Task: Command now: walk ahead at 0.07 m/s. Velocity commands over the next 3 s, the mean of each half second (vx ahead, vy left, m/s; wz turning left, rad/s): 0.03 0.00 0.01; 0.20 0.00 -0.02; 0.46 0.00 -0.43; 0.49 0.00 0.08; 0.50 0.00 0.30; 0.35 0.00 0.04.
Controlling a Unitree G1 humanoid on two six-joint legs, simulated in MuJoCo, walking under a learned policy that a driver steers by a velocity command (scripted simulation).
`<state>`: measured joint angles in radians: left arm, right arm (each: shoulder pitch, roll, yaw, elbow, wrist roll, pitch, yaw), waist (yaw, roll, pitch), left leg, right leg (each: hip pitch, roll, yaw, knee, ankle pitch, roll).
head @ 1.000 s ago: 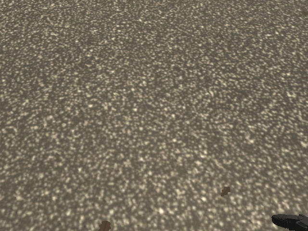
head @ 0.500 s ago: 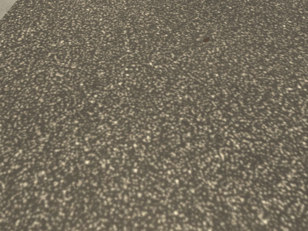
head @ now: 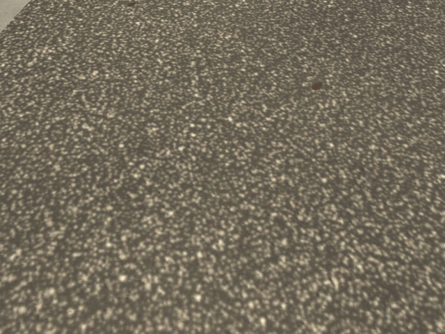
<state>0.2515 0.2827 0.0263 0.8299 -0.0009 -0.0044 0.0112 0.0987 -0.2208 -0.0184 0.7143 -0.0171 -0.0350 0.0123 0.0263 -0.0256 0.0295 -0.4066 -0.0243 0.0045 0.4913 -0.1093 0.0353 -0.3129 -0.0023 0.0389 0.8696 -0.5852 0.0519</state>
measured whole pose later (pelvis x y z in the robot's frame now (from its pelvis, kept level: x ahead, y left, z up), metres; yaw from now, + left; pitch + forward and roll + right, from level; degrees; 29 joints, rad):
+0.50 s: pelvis +0.05 -0.03 +0.00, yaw +1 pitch -1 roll +0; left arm 0.26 0.21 0.02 0.94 0.01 -0.02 0.03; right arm 0.16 -0.23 -0.04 0.94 0.00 0.01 -0.02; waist 0.00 0.00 0.03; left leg -0.29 0.00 -0.02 0.53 -0.22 -0.01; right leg -0.17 -0.01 0.01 0.54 -0.34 0.01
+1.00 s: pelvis +0.14 +0.01 +0.01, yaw -1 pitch +0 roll +0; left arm 0.28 0.26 0.06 0.98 -0.05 -0.08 0.01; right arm 0.33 -0.22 -0.05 1.09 0.01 -0.11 0.02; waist -0.02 -0.03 0.01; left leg -0.12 -0.03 0.07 0.41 -0.28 0.05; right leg -0.43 -0.02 0.05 1.12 -0.32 -0.06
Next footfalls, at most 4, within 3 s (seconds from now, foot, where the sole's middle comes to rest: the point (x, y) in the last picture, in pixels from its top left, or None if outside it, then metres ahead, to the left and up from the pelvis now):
0.14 right None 0.06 -0.15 -0.77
1.36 right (283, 333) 0.48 -0.15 -0.77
1.90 left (247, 223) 0.85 -0.05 -0.77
2.38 right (307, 167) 1.11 -0.29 -0.77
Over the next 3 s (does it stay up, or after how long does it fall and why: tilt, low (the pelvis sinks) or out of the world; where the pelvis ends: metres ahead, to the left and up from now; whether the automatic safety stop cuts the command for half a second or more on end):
stays up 1.24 -0.16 0.00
